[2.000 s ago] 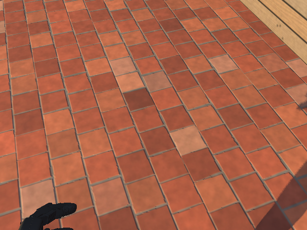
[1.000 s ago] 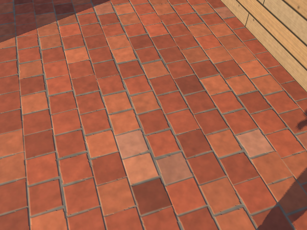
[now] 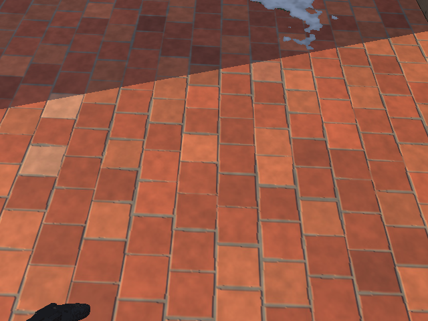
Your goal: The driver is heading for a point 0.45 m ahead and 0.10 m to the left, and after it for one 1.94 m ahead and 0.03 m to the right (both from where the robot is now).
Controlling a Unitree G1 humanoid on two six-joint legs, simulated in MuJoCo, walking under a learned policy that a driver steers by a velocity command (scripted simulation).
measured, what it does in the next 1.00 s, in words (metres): walks ahead, turning left: right foot, then left foot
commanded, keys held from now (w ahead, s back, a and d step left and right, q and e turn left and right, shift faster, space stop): w+q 0.60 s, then w+e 0.40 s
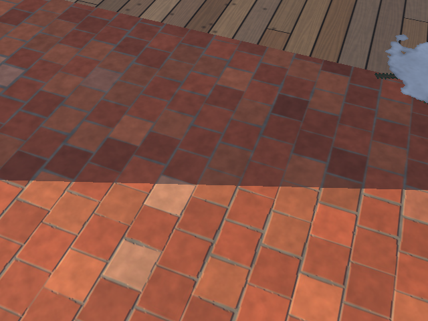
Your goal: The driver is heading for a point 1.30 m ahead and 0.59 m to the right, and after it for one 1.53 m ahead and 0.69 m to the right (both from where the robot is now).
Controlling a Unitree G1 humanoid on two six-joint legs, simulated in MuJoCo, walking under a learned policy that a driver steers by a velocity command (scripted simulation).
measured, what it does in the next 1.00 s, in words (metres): walks ahead, turning right: right foot, then left foot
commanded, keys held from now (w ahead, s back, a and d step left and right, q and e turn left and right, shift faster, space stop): w+e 1.00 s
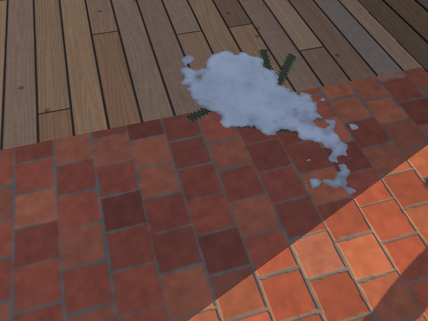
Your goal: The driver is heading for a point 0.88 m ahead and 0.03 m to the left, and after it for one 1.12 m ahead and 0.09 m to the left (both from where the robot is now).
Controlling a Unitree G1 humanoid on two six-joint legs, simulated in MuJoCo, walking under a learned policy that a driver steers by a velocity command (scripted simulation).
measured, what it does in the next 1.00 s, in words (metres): walks ahead: right foot, then left foot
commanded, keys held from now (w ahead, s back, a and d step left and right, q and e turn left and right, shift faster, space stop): w+e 0.04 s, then w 0.96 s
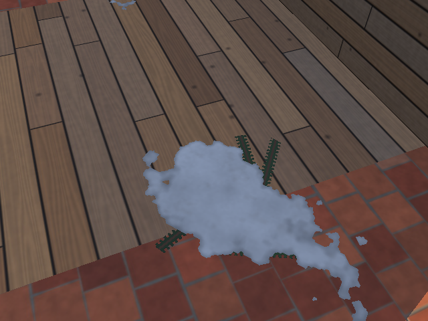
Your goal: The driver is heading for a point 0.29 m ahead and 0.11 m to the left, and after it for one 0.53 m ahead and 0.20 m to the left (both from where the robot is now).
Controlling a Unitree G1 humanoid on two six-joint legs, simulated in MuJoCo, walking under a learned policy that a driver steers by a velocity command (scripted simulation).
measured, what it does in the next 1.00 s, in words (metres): walks ahead, turning left: right foot, then left foot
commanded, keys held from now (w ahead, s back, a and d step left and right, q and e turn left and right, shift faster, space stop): w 0.04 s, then w+q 0.54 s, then q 0.14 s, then no key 0.28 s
